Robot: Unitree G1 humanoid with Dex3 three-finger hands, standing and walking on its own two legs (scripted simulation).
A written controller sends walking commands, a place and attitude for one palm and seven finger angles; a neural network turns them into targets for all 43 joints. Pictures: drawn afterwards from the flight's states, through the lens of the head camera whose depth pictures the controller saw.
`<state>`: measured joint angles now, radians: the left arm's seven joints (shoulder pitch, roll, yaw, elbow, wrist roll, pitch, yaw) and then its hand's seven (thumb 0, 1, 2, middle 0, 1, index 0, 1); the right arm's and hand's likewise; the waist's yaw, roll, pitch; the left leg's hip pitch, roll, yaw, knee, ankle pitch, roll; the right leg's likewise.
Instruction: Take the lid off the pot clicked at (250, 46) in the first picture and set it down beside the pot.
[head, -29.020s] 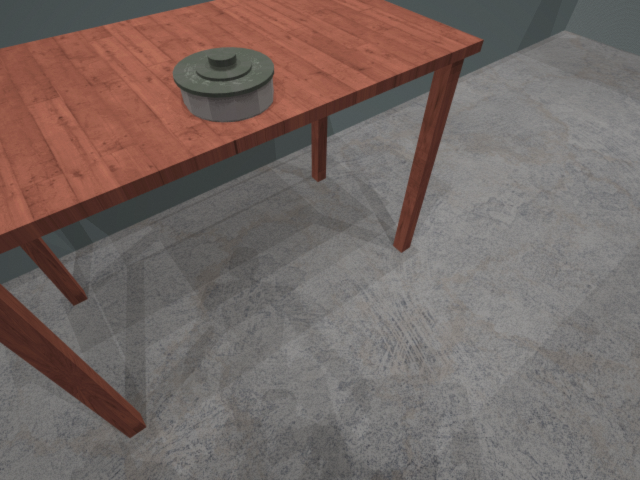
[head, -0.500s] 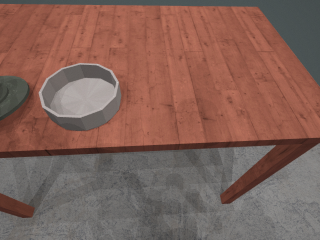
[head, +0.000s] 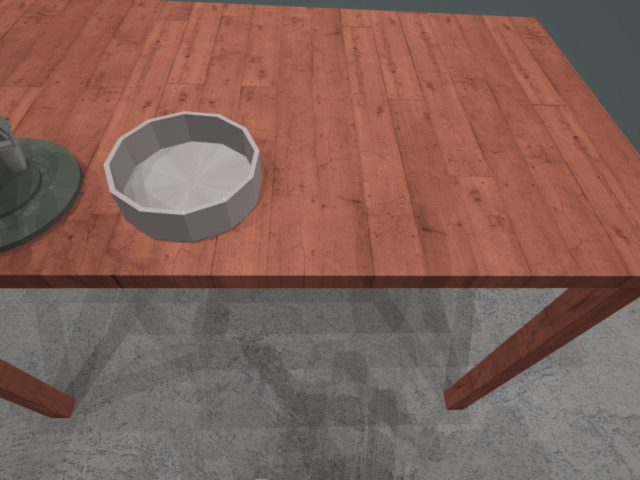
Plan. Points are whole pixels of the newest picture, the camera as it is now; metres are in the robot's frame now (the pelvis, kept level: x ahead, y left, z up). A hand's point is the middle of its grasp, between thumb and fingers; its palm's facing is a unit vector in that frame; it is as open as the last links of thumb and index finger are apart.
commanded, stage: open the fingers wide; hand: left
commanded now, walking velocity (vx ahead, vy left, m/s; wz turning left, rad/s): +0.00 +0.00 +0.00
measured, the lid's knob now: out of the picture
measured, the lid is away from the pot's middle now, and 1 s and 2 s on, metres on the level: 0.23 0.23 0.23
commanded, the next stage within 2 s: raise the empty hand in 0.80 s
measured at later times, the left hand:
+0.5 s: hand out of the picture +0.43 +0.38 +0.15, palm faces -0.37 -0.14 -0.92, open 9.7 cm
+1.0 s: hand out of the picture +0.44 +0.38 +0.15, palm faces -0.35 -0.13 -0.93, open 11.0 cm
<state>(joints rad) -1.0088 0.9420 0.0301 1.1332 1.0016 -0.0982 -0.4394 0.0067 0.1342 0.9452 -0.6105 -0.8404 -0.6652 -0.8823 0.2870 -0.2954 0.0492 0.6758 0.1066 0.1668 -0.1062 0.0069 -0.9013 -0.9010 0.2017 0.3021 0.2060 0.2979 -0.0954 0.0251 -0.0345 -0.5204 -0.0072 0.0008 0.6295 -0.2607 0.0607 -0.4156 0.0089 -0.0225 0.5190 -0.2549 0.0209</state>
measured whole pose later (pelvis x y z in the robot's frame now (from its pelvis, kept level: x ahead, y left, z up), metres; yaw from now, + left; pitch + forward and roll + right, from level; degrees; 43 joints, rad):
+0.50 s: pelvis +0.00 +0.01 +0.00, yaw -1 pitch +10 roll -3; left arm -1.04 0.97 0.03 1.14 1.01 -0.10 -0.45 0.00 0.02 0.87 -0.51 -0.77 -0.53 -0.77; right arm 0.32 -0.30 0.05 0.68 0.11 0.18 -0.11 0.01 -0.90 -0.90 0.20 0.30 0.21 0.30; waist -0.11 0.03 -0.04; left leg -0.55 -0.01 0.01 0.65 -0.27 0.07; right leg -0.44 0.01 -0.01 0.53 -0.26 0.03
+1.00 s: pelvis +0.01 +0.01 +0.00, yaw -1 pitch +10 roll -3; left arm -1.01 0.96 0.06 1.07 1.00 -0.11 -0.46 0.00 -0.10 0.86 -0.47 -0.67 -0.47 -0.66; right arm 0.29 -0.29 0.04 0.65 0.11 0.21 -0.10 0.01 -0.90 -0.90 0.20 0.30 0.21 0.30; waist -0.10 0.03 -0.05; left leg -0.55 -0.01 0.01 0.65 -0.28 0.07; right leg -0.45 0.00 -0.01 0.54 -0.27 0.03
